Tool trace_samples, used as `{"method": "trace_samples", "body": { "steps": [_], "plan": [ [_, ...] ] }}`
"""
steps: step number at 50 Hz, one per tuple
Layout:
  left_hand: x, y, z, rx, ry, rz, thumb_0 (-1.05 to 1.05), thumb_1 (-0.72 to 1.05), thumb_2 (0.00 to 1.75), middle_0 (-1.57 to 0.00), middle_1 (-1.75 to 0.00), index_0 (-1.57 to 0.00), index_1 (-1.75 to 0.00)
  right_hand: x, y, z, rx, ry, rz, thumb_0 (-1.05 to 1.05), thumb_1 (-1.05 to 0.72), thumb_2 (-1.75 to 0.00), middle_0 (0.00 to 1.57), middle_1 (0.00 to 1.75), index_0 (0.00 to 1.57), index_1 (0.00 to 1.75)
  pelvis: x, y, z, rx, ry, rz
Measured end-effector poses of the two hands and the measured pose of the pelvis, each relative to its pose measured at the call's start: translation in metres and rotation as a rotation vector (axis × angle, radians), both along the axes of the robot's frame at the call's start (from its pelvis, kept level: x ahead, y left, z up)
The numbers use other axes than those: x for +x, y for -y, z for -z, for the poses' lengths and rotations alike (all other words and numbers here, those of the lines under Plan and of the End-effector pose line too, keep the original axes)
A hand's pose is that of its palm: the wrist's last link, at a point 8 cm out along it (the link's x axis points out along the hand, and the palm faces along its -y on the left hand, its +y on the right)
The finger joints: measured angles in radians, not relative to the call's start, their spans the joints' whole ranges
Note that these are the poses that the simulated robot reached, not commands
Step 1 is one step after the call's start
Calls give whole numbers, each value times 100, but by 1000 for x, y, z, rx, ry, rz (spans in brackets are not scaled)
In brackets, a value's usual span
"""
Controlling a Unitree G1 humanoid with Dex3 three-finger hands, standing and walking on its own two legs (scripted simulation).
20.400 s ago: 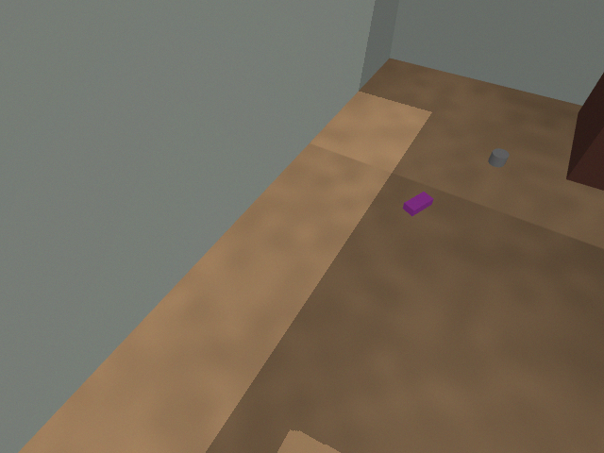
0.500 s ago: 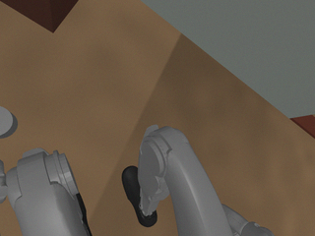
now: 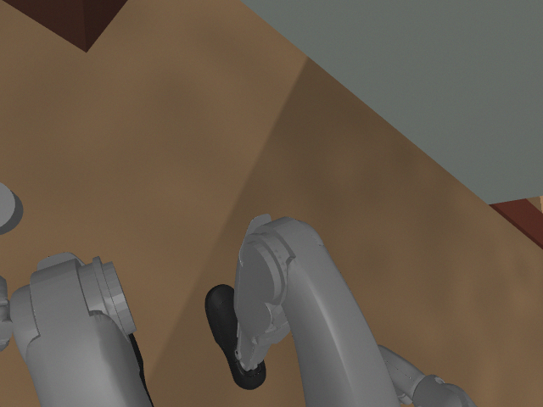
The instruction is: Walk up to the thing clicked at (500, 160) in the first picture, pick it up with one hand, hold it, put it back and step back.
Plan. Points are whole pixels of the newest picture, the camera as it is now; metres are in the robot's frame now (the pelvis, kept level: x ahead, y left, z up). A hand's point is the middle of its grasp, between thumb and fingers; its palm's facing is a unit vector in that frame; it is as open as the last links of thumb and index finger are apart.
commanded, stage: close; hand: left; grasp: from above
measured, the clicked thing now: out of the picture +0.40 +0.31 -0.28
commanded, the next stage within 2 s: settle in 1.32 s
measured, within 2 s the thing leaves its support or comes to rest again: leaves its support in 1.74 s
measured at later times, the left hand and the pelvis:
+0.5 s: hand out of the picture +0.37 +0.33 -0.26, palm faces -0.42 -0.16 -0.89, open 11.9 cm; pelvis +0.00 +0.00 +0.00, yaw +0 degrees
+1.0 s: hand out of the picture +0.37 +0.33 -0.26, palm faces -0.42 -0.16 -0.89, open 10.3 cm; pelvis +0.00 +0.00 +0.00, yaw +0 degrees
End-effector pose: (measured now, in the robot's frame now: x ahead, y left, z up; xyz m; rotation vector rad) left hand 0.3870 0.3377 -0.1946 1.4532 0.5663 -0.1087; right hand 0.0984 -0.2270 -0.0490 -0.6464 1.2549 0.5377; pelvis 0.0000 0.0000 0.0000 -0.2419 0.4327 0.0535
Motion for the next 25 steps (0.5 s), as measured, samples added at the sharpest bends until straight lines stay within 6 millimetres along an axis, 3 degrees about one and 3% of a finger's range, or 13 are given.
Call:
{"method": "trace_samples", "body": {
  "steps": [9, 25],
  "plan": [
    [1, 1, 1, -15, -16, -11, 0, -31, 81, -16, -105, -20, -101, -3, -3, -1, 13, -16, 5, 0, -91, -90, 20, 30, 20, 30, 2, -1, -2, -5, -8, 2],
    [-13, 1, 9, -21, -21, -5, 0, -16, 72, -27, -99, -31, -93, -6, -3, -3, 7, -29, -11, 0, -91, -90, 20, 30, 20, 30, -1, 0, -3, -5, 2, 1]
  ]
}}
